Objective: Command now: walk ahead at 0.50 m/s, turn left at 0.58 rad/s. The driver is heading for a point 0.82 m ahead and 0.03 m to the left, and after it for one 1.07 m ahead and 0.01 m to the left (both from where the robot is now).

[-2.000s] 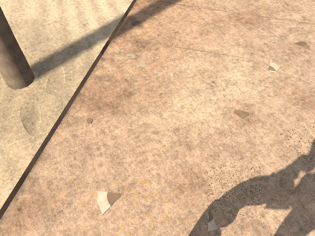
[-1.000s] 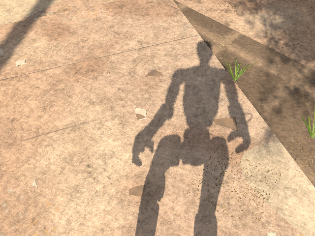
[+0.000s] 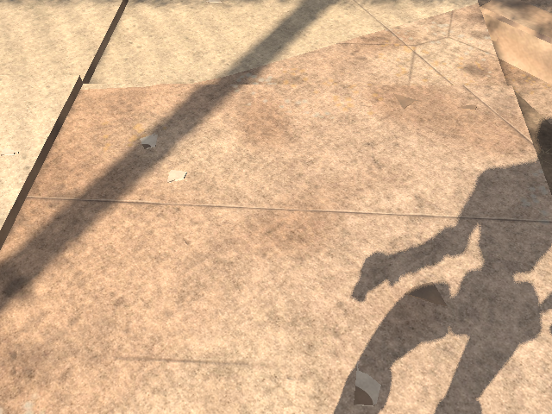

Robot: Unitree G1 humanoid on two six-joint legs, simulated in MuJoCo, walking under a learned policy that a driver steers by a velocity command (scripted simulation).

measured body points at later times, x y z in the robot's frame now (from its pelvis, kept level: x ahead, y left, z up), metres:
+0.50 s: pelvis +0.16 +0.04 -0.01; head +0.21 +0.07 +0.44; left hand +0.20 +0.32 -0.14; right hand +0.36 -0.18 -0.12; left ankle +0.23 +0.10 -0.74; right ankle +0.18 -0.12 -0.66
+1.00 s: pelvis +0.20 +0.01 +0.00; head +0.21 +0.00 +0.45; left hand +0.20 +0.27 -0.13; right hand +0.37 -0.20 -0.14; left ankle +0.22 +0.11 -0.74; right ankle +0.22 -0.09 -0.74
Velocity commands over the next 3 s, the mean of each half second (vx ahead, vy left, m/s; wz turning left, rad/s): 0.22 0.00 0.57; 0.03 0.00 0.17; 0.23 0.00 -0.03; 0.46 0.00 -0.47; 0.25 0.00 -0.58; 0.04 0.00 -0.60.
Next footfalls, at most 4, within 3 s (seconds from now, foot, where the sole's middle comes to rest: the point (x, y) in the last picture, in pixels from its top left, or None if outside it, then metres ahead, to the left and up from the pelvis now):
0.30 left None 0.27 0.11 -0.78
0.80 right None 0.26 -0.08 -0.78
1.38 left None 0.30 0.17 -0.78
1.88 right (257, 349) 0.66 0.11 -0.78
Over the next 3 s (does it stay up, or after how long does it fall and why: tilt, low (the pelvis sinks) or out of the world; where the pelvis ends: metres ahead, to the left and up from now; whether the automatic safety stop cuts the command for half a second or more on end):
stays up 0.77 0.14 0.00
